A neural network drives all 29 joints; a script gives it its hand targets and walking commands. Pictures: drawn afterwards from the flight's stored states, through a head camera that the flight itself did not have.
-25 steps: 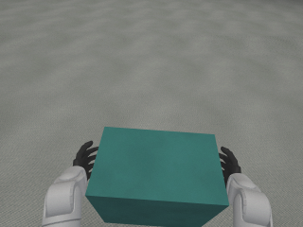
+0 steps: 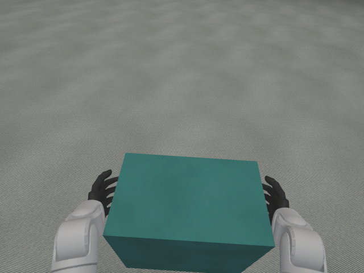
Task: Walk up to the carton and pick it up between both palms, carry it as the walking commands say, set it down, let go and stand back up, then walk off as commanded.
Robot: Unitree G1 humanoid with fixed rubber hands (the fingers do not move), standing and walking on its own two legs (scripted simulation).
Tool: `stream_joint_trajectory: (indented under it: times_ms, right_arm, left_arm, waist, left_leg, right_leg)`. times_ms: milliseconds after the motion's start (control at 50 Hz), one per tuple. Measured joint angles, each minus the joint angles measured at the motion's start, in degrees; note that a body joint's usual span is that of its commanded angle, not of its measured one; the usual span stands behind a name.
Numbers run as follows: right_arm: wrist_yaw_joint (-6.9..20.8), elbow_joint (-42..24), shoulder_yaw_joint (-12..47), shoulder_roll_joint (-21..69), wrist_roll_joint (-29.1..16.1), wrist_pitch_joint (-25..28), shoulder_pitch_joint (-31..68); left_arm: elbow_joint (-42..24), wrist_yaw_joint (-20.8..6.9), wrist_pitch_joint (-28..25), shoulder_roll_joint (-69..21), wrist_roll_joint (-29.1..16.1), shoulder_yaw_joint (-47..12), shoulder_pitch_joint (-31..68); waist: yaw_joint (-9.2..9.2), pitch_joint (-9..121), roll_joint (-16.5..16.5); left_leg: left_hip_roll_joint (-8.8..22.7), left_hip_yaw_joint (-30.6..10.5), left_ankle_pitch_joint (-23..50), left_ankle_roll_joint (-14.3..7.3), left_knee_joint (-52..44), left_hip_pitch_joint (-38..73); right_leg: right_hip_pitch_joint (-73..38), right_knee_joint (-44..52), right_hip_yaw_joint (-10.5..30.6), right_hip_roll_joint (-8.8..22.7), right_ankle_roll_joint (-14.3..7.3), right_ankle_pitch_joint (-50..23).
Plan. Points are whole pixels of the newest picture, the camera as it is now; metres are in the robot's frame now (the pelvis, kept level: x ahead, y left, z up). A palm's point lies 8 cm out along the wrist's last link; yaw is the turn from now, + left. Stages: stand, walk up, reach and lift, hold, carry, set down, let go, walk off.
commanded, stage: carry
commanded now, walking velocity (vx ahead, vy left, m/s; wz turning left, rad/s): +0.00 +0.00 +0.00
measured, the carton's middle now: (186, 218) +0.28 +0.00 -0.01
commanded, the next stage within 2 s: hold in 0.68 s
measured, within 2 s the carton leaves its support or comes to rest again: neither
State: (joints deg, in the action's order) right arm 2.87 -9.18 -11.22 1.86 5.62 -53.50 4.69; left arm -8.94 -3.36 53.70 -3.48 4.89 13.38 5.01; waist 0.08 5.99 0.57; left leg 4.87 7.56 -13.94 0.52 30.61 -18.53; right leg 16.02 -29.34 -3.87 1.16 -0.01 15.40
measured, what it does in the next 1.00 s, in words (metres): stands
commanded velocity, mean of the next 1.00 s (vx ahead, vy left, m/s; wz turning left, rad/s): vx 0.00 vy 0.00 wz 0.00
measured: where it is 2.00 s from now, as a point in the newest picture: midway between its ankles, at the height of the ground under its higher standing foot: outside the picture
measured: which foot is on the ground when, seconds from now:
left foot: down 0.00-1.00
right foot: down 0.00-1.00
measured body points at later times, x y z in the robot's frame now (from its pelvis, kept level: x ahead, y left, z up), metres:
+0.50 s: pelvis +0.00 +0.01 +0.00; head -0.02 +0.01 +0.45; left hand +0.27 +0.20 +0.06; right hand +0.27 -0.18 +0.06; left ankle +0.02 +0.12 -0.74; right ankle +0.00 -0.12 -0.74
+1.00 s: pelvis -0.02 +0.01 +0.01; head -0.04 +0.01 +0.46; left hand +0.26 +0.20 +0.05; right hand +0.28 -0.18 +0.05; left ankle +0.02 +0.12 -0.73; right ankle +0.00 -0.12 -0.74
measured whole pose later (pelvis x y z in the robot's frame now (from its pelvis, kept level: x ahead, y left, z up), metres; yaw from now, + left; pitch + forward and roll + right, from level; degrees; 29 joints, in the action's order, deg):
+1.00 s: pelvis -0.02 +0.01 +0.01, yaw +2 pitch -6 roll +0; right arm 6.0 5.2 -9.4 -2.1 9.7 -40.1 9.1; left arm 1.8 -3.0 40.6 -4.3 10.5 12.1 6.4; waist -1.3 -2.9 0.2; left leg 1.2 6.5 -5.9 -1.0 16.6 -5.2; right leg 3.3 -18.2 -3.3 2.7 0.8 9.3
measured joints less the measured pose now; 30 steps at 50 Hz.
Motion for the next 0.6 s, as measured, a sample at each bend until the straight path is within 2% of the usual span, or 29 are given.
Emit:
stream_joint_trajectory:
  times_ms: [600]
  right_arm:
    - [-0.01,-0.37,-0.28,0.05,-0.11,-0.10,0.52]
  left_arm:
    - [-0.31,0.18,0.33,-0.02,-0.11,0.14,0.79]
  waist:
    - [0.07,0.24,-0.32]
  left_leg:
    - [-0.60,0.26,0.29,-0.69,-0.24,-0.43]
  right_leg:
    - [0.38,0.37,0.20,0.60,0.67,-0.50]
